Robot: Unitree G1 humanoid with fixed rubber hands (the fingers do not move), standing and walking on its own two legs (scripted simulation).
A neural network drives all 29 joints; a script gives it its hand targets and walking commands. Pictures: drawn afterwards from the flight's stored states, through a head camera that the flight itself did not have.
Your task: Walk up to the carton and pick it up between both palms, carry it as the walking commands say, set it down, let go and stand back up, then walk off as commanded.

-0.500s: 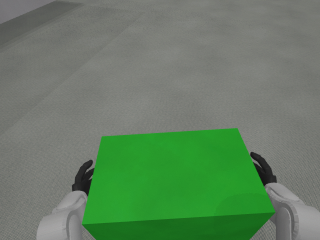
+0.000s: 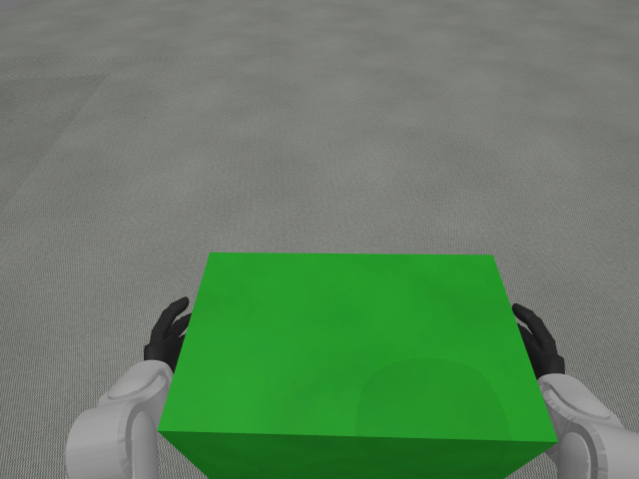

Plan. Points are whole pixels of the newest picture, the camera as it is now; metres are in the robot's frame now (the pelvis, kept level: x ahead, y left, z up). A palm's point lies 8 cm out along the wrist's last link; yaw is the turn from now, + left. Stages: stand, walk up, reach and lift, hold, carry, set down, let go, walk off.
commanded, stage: carry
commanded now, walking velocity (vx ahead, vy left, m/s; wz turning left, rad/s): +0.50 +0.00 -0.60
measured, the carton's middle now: (347, 387) +0.23 -0.03 +0.04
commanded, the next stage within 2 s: none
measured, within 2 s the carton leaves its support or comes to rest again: neither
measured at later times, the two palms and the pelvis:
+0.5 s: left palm (266, 156) +0.65 +0.05 +0.09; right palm (491, 200) +0.47 -0.30 +0.10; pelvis +0.36 -0.03 +0.02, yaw -20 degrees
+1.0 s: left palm (339, 77) +0.98 -0.13 +0.10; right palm (504, 112) +0.75 -0.45 +0.10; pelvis +0.68 -0.16 +0.02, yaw -35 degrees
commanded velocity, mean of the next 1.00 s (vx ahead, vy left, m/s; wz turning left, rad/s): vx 0.50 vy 0.00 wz -0.60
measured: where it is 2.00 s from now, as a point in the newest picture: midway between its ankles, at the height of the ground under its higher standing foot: (418, 277)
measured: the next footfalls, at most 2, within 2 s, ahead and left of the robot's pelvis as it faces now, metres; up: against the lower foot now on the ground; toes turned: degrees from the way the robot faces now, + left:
left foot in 0.24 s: +0.29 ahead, +0.13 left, +0.00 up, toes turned -8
right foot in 0.56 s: +0.50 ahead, -0.18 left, +0.00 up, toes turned -25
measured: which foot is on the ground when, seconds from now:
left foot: down 0.00-0.02, up 0.04-0.22, down 0.24-0.60, up 0.62-0.78, down 0.80-1.00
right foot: down 0.00-0.26, up 0.28-0.54, down 0.56-0.80, up 0.82-1.00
